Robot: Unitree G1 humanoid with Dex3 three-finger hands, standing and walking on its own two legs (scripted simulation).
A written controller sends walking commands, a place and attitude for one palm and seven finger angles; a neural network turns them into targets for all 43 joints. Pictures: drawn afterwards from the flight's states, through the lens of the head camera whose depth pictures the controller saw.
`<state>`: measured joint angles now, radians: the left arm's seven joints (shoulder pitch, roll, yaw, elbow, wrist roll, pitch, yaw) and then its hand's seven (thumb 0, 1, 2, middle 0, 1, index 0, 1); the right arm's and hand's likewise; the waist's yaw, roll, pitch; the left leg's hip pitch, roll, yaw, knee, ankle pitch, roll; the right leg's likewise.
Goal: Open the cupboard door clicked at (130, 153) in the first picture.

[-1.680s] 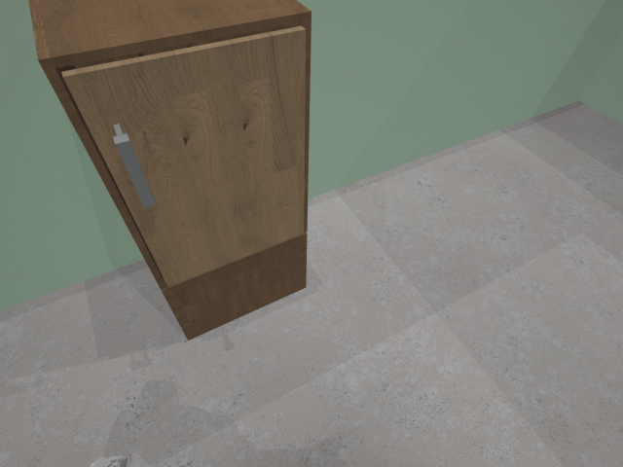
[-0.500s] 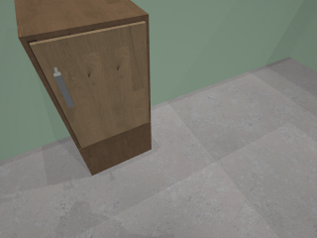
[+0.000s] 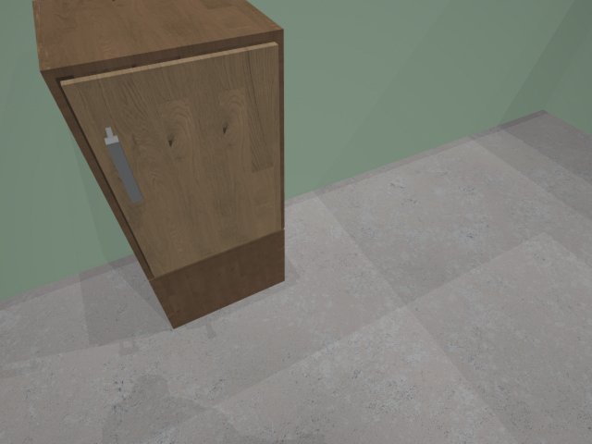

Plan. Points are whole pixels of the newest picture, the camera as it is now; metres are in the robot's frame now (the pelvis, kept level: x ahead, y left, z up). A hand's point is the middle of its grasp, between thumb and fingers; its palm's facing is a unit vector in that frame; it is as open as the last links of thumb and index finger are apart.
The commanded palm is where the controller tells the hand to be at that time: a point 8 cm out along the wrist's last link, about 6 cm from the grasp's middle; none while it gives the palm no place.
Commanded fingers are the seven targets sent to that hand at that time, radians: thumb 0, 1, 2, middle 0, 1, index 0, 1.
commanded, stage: turn to face it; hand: left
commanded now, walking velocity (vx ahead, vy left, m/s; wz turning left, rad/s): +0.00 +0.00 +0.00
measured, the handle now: (123, 165) +0.61 +0.40 +0.00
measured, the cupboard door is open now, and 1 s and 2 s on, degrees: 0 0 0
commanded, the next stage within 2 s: take the last steps up to it in 1.08 s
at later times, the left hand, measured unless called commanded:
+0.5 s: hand out of the picture +0.00 +0.24 -0.20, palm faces +0.19 -0.95 -0.25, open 7.4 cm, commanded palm none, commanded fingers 0.00 0.90 0.90 -0.20 -0.30 -0.20 -0.30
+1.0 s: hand out of the picture -0.05 +0.25 -0.17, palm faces +0.40 -0.88 -0.26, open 7.4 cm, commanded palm none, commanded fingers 0.00 0.90 0.90 -0.20 -0.30 -0.20 -0.30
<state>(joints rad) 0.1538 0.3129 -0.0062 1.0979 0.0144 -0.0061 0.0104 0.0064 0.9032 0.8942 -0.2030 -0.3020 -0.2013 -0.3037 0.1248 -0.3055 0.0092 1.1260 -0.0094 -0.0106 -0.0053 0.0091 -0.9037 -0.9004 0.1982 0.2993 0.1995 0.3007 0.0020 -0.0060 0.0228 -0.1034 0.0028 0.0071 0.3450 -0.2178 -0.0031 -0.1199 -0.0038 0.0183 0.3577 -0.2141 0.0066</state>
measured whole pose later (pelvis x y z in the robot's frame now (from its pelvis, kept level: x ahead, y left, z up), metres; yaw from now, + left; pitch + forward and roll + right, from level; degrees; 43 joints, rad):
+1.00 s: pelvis -0.05 +0.03 -0.01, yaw +24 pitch +0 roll +0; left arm 0.18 0.22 0.06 0.96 0.02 0.06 0.03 0.01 0.91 0.89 -0.20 -0.30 -0.20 -0.30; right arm 0.25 -0.20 -0.05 0.98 -0.03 0.04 -0.01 0.01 -0.90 -0.90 0.20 0.30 0.20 0.30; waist -0.04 0.01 0.03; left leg -0.27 -0.10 -0.09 0.41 -0.14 0.06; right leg -0.35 -0.03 0.01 0.80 -0.42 0.06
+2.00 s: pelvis +0.14 +0.01 -0.04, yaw +23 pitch -1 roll +0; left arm 0.14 0.23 0.08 1.01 0.03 -0.03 -0.03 0.00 0.91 0.90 -0.20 -0.30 -0.19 -0.30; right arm 0.44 -0.15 -0.05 1.18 -0.02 -0.01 -0.03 0.01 -0.91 -0.90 0.20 0.30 0.20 0.30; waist -0.04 0.01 0.11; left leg -0.03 0.19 0.13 0.73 -0.55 -0.07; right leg -0.47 -0.06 -0.12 0.67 -0.16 -0.03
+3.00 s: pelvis +0.10 +0.03 +0.00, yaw +23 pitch -2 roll +1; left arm 0.28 0.13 0.00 1.14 0.01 0.01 0.04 0.00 0.91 0.89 -0.20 -0.30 -0.20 -0.30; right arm 0.29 -0.15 -0.02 1.14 -0.01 0.01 -0.03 0.01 -0.92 -0.90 0.20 0.30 0.20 0.30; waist -0.02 0.02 0.00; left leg -0.19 -0.04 0.10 0.36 -0.14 0.06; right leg -0.08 -0.02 -0.02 0.40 -0.29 0.01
